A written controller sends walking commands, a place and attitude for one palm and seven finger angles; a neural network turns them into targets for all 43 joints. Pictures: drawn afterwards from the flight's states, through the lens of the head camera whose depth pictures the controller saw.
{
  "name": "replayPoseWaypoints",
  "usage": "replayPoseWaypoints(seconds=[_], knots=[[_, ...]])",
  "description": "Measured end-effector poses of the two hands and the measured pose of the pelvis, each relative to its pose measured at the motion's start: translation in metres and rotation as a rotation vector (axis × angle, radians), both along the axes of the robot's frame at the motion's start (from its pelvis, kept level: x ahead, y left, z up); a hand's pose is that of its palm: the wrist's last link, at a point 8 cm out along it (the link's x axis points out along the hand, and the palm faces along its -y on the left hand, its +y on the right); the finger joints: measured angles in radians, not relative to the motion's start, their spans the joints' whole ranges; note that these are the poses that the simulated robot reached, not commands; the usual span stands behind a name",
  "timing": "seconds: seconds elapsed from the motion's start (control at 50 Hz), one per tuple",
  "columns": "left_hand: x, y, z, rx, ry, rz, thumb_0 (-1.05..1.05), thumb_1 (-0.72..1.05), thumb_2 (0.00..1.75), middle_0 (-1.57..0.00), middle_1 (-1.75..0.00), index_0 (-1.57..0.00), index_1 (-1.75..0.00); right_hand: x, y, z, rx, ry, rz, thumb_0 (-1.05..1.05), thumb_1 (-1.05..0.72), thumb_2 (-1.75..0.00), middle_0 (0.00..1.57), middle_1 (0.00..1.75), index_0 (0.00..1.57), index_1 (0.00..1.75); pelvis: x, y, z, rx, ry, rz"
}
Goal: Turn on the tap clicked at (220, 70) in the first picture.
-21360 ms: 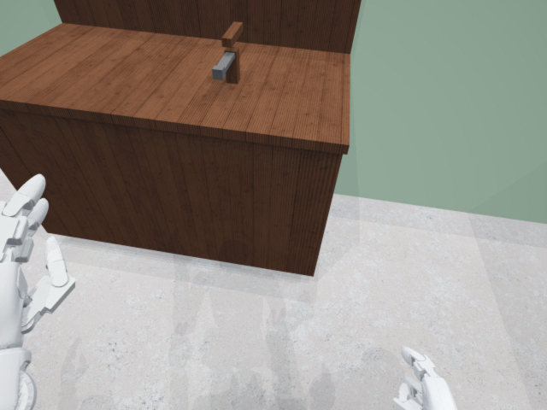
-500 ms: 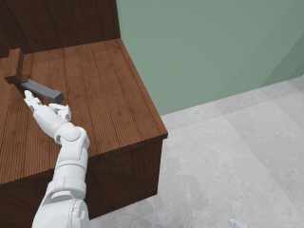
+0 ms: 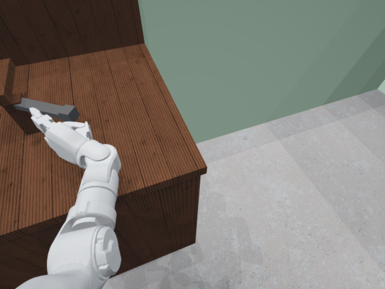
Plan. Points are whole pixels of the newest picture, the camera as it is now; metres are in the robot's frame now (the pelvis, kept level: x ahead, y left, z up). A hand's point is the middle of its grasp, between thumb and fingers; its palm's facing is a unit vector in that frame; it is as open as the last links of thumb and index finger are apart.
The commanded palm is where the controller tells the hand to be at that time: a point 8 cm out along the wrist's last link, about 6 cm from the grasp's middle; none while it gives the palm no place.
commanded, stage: push the lever round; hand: left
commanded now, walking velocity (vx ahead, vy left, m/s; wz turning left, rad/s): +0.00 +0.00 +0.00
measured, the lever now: (69, 114) +0.46 +0.28 +0.10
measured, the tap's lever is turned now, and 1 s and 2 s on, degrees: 54 76 76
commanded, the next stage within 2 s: lift the hand up off the lever in 0.46 s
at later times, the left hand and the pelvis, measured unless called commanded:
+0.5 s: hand (95, 112) +0.48 +0.22 +0.09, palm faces +0.85 -0.52 -0.12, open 8.0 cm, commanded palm +0.42 +0.24 +0.09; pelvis +0.01 -0.01 +0.00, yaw +0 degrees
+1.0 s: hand (85, 113) +0.47 +0.24 +0.10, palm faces +0.85 -0.52 -0.08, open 7.8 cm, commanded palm +0.41 +0.24 +0.11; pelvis +0.02 +0.00 +0.01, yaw -1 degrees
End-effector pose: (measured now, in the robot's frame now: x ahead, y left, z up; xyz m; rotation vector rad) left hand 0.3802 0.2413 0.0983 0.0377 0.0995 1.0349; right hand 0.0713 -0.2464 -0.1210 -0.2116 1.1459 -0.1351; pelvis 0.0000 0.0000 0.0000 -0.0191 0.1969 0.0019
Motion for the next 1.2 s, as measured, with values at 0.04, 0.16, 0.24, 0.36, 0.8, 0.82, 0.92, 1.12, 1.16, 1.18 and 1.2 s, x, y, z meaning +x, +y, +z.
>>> replayPoseWaypoints(seconds=[0.04, 0.16, 0.24, 0.36, 0.8, 0.82, 0.92, 1.12, 1.16, 1.18, 1.2], knots=[[0.003, -0.001, 0.000, 0.003, 0.005, 0.002, 0.00, 0.95, 0.92, -0.15, -0.15, -0.15, -0.15, -0.002, -0.001, -0.001, 0.003, 0.008, -0.001, 0.01, -0.91, -0.90, 0.21, 0.30, 0.20, 0.30, 0.000, -0.001, 0.000, 0.000, 0.004, 0.001], [0.013, -0.004, 0.001, 0.013, 0.015, 0.000, 0.00, 0.95, 0.92, -0.15, -0.15, -0.15, -0.15, -0.010, -0.003, -0.003, 0.005, 0.035, -0.012, 0.01, -0.91, -0.90, 0.21, 0.30, 0.20, 0.30, 0.002, -0.003, -0.001, 0.001, 0.016, -0.001], [0.020, -0.007, 0.001, 0.014, 0.015, 0.005, 0.01, 0.94, 0.92, -0.15, -0.15, -0.13, -0.14, -0.016, -0.006, -0.004, 0.002, 0.056, -0.021, 0.01, -0.91, -0.90, 0.21, 0.30, 0.20, 0.30, 0.002, -0.004, -0.002, 0.002, 0.023, -0.002], [0.030, -0.008, 0.003, 0.018, 0.023, 0.000, 0.01, 0.92, 0.91, -0.15, -0.15, -0.11, -0.13, -0.027, -0.010, -0.004, -0.003, 0.082, -0.042, 0.01, -0.91, -0.90, 0.21, 0.30, 0.20, 0.30, 0.004, -0.006, -0.002, 0.003, 0.034, -0.006], [0.043, 0.000, 0.005, 0.001, 0.019, -0.022, 0.02, 0.90, 0.90, -0.16, -0.15, -0.15, -0.15, -0.051, -0.007, 0.001, 0.015, 0.146, -0.099, 0.01, -0.91, -0.90, 0.20, 0.30, 0.20, 0.30, 0.017, -0.002, 0.003, -0.002, 0.037, -0.024], [0.041, 0.001, 0.006, -0.003, 0.016, -0.018, 0.02, 0.90, 0.90, -0.16, -0.15, -0.15, -0.15, -0.049, -0.006, 0.002, 0.017, 0.143, -0.096, 0.01, -0.91, -0.90, 0.20, 0.30, 0.20, 0.30, 0.018, -0.001, 0.004, -0.003, 0.032, -0.023], [0.033, 0.006, 0.008, -0.013, 0.006, -0.003, 0.02, 0.90, 0.90, -0.15, -0.15, -0.15, -0.15, -0.034, -0.002, 0.004, 0.019, 0.110, -0.075, 0.01, -0.91, -0.90, 0.20, 0.30, 0.20, 0.30, 0.018, 0.001, 0.005, -0.004, 0.014, -0.018], [0.029, 0.005, 0.020, -0.003, -0.009, -0.028, 0.02, 0.90, 0.90, -0.15, -0.15, -0.15, -0.15, 0.001, 0.003, 0.007, 0.013, 0.031, -0.018, 0.01, -0.91, -0.90, 0.20, 0.30, 0.20, 0.30, 0.015, 0.004, 0.007, -0.004, -0.003, -0.006], [0.029, 0.003, 0.022, -0.006, -0.004, -0.034, 0.02, 0.90, 0.90, -0.15, -0.15, -0.15, -0.15, 0.006, 0.004, 0.007, 0.014, 0.020, -0.011, 0.01, -0.91, -0.90, 0.20, 0.30, 0.20, 0.30, 0.015, 0.004, 0.008, -0.003, -0.005, -0.005], [0.029, 0.002, 0.023, -0.008, 0.001, -0.036, 0.02, 0.90, 0.90, -0.15, -0.15, -0.15, -0.15, 0.008, 0.004, 0.008, 0.015, 0.016, -0.010, 0.01, -0.91, -0.90, 0.20, 0.30, 0.20, 0.30, 0.015, 0.004, 0.008, -0.002, -0.006, -0.005], [0.029, 0.001, 0.023, -0.009, 0.006, -0.038, 0.02, 0.90, 0.90, -0.15, -0.15, -0.15, -0.15, 0.010, 0.005, 0.008, 0.016, 0.012, -0.007, 0.01, -0.91, -0.90, 0.20, 0.30, 0.20, 0.30, 0.015, 0.004, 0.008, -0.001, -0.007, -0.004]])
